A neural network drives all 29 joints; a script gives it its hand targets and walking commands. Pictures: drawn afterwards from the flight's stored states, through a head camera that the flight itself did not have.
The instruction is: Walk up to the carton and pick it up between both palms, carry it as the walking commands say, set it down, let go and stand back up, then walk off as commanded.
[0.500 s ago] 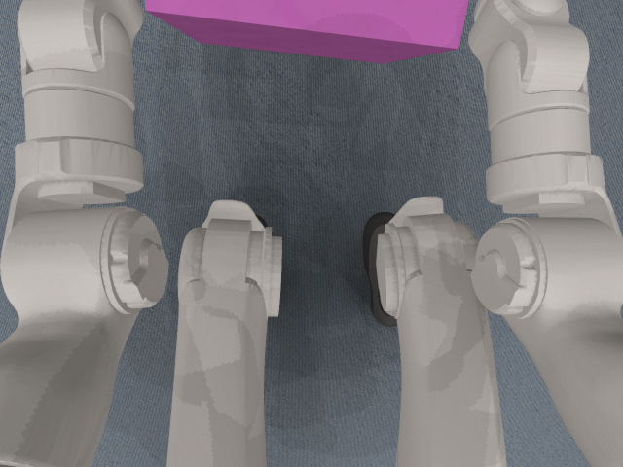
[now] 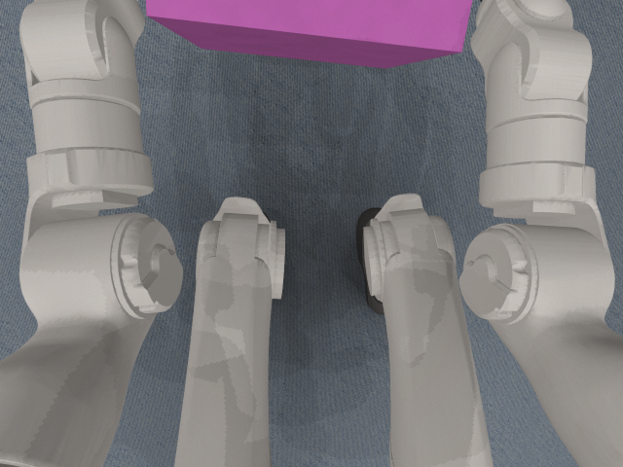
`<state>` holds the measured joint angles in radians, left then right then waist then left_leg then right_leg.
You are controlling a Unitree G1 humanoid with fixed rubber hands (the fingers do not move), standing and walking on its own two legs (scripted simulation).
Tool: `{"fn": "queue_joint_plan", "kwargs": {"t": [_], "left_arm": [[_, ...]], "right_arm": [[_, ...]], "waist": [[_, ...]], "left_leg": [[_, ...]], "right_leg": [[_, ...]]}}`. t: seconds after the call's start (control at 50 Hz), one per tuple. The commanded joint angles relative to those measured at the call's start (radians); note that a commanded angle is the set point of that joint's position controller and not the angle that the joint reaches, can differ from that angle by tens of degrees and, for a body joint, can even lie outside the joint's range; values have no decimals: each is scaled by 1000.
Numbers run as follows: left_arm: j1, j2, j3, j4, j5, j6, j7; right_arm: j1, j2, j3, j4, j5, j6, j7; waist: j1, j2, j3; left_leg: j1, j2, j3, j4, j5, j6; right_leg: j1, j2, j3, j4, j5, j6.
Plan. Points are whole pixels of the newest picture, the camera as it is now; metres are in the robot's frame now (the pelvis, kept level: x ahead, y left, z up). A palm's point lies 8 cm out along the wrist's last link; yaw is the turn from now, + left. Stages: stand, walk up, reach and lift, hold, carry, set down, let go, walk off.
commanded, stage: reach and lift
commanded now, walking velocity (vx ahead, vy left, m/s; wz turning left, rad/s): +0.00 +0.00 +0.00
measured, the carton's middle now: out of the picture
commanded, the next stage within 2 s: none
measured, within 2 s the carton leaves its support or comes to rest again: neither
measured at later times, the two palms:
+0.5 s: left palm out of the picture +0.54 +0.17 -0.03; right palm out of the picture +0.53 -0.15 -0.05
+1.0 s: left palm out of the picture +0.52 +0.17 +0.04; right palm out of the picture +0.51 -0.16 +0.03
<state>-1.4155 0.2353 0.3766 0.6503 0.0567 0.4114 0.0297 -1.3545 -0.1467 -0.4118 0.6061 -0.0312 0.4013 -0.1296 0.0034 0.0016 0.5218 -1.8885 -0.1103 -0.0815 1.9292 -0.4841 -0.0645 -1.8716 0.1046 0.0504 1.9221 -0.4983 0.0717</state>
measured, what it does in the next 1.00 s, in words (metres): rises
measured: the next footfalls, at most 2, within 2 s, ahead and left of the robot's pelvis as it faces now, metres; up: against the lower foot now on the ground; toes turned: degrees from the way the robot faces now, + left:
none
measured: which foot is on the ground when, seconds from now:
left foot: down 0.00-1.00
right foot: down 0.00-1.00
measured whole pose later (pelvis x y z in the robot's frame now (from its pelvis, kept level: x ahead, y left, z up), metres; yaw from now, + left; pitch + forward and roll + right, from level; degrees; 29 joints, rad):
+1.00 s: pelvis +0.00 +0.00 +0.11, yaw +1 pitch +18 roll +0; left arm -1.20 0.15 0.37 0.52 0.08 0.44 0.02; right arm -1.13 -0.08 -0.40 0.47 -0.05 0.43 -0.11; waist 0.00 -0.01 0.52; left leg -1.44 -0.11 -0.10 1.56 -0.43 -0.06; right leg -1.43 0.12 0.09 1.57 -0.44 0.06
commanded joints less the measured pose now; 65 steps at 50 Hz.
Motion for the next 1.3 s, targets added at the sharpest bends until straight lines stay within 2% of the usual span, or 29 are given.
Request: {"fn": "queue_joint_plan", "kwargs": {"t": [0.0,0.02,0.04,0.06,0.14,0.16,0.24,0.3,0.32,0.36,0.44,0.46,0.5,0.52,0.58,0.62,0.64,0.66,0.76,0.78,0.82,0.88,0.9,0.94,1.02,1.12,1.16,1.24,1.28], "left_arm": [[-688,-1126,-615,-94,-190,-8,-247],[-658,-1122,-615,-107,-182,-6,-248],[-681,-1136,-647,-123,-201,-2,-245],[-613,-1110,-596,-60,-166,12,-248],[-657,-1136,-628,-160,-201,7,-241],[-664,-1093,-614,-125,-176,16,-241],[-600,-1125,-574,-62,-143,23,-247],[-647,-1145,-607,-89,-147,14,-249],[-588,-1131,-596,-63,-140,14,-253],[-562,-1161,-626,-113,-147,20,-255],[-663,-1167,-711,-276,-214,11,-254],[-625,-1139,-667,-146,-202,14,-257],[-556,-1103,-671,-155,-172,18,-259],[-541,-1134,-642,-133,-167,23,-264],[-445,-1172,-647,-96,-160,14,-261],[-540,-1128,-660,-176,-163,-2,-256],[-516,-1168,-657,-143,-179,3,-258],[-516,-1122,-640,-160,-145,-1,-253],[-476,-1166,-691,-200,-172,11,-233],[-532,-1163,-716,-212,-180,15,-231],[-497,-1147,-701,-230,-177,12,-229],[-428,-1180,-678,-162,-163,15,-239],[-429,-1201,-715,-205,-162,14,-240],[-446,-1208,-716,-172,-180,19,-251],[-410,-1172,-687,-142,-152,7,-244],[-392,-1188,-664,-152,-148,8,-252],[-460,-1220,-747,-288,-182,-9,-246],[-325,-1201,-686,-138,-132,3,-261],[-374,-1197,-744,-223,-166,7,-258]], "right_arm": [[-785,1004,599,-115,193,-8,300],[-772,1022,623,-170,191,-13,300],[-798,1009,645,-217,187,-8,297],[-815,1005,617,-213,181,-8,294],[-845,1020,705,-292,221,9,304],[-813,1002,648,-175,175,25,309],[-776,1039,636,-162,178,20,318],[-736,1033,607,-90,166,12,328],[-750,1074,633,-154,181,5,327],[-777,1065,663,-241,204,0,323],[-716,1061,690,-247,204,15,312],[-712,1037,669,-193,171,18,306],[-710,1076,701,-242,209,12,295],[-659,1056,668,-206,181,20,303],[-633,1078,701,-218,163,10,299],[-628,1093,679,-198,166,11,296],[-628,1084,685,-214,160,5,299],[-632,1115,679,-181,166,13,305],[-664,1078,744,-290,197,3,311],[-627,1013,692,-242,185,0,310],[-587,1063,711,-229,167,19,311],[-609,1092,745,-265,186,7,308],[-599,1092,728,-280,184,-1,306],[-595,1068,725,-271,168,-2,304],[-586,1098,708,-257,174,-11,301],[-521,1063,704,-217,144,3,307],[-493,1161,764,-273,189,-7,311],[-491,1147,753,-240,148,-1,302],[-456,1140,780,-276,155,5,297]], "waist": [[-47,54,-2229],[-13,43,-2279],[-44,12,-2335],[1,50,-2300],[5,-2,-2384],[-33,-30,-2316],[20,18,-2232],[-24,37,-2220],[17,35,-2253],[22,51,-2383],[-40,63,-2522],[-51,-4,-2338],[16,24,-2375],[-19,37,-2318],[-14,-38,-2304],[-1,0,-2306],[-44,-14,-2298],[8,-12,-2304],[29,6,-2388],[-30,67,-2316],[-20,-19,-2355],[27,-17,-2325],[3,51,-2348],[-32,7,-2320],[13,18,-2237],[-12,28,-2224],[-20,33,-2402],[17,-47,-2229],[-11,-4,-2270]], "left_leg": [[730,-30,156,-201,184,39],[734,-36,159,-221,224,41],[756,-37,156,-214,231,40],[754,-44,167,-229,223,46],[812,-49,161,-259,236,50],[803,-40,137,-264,163,48],[810,-37,145,-316,150,50],[774,-33,145,-307,136,31],[839,-43,145,-331,151,51],[914,-48,155,-335,243,42],[977,-58,159,-346,294,32],[868,-53,144,-361,193,42],[867,-50,160,-378,225,46],[888,-57,168,-374,211,42],[873,-68,151,-384,259,45],[876,-53,154,-414,244,39],[927,-56,136,-433,197,45],[937,-52,150,-423,206,46],[1053,-54,127,-471,216,44],[1057,-43,120,-473,204,28],[1087,-42,109,-501,217,30],[1015,-53,131,-507,192,42],[1061,-51,130,-509,222,33],[1073,-50,114,-544,211,28],[1079,-44,125,-567,184,33],[1102,-42,115,-606,176,36],[1227,-39,112,-617,232,40],[1085,-50,118,-651,170,40],[1211,-41,110,-671,223,39]], "right_leg": [[546,58,-177,-196,159,-44],[590,66,-179,-200,209,-37],[632,74,-181,-212,219,-37],[628,69,-169,-225,186,-34],[725,70,-165,-252,217,-34],[625,72,-196,-247,133,-33],[625,65,-170,-278,124,-36],[612,62,-159,-317,130,-48],[637,67,-163,-318,120,-35],[719,74,-156,-326,195,-31],[850,79,-150,-353,267,-39],[763,69,-151,-365,169,-39],[820,72,-125,-388,216,-23],[793,65,-128,-397,191,-31],[836,71,-140,-403,232,-17],[850,67,-113,-428,233,-24],[837,74,-136,-438,182,-22],[830,76,-133,-435,178,-16],[869,74,-125,-468,171,-30],[793,72,-129,-460,161,-44],[875,86,-137,-485,174,-29],[936,71,-114,-509,167,-16],[932,71,-112,-509,205,-27],[931,72,-128,-537,193,-26],[919,70,-110,-563,160,-24],[976,57,-96,-618,147,-30],[1115,67,-85,-645,227,-35],[1102,72,-80,-668,162,-20],[1124,68,-85,-677,216,-15]]}}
